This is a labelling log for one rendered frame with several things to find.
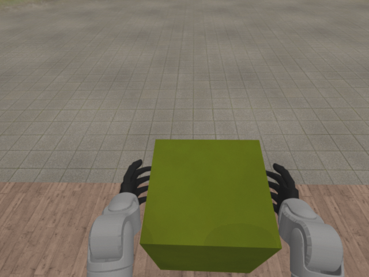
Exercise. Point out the left robot forearm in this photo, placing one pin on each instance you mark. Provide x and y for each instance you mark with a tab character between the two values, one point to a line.
111	238

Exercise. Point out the robot right hand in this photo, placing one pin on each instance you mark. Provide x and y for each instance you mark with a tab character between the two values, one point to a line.
286	188

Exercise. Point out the robot left hand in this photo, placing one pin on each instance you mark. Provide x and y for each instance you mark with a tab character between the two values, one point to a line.
131	182

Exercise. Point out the right robot forearm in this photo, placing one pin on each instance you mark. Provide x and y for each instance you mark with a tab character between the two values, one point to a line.
315	248

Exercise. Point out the carton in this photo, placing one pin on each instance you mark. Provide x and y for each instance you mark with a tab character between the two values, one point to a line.
209	207

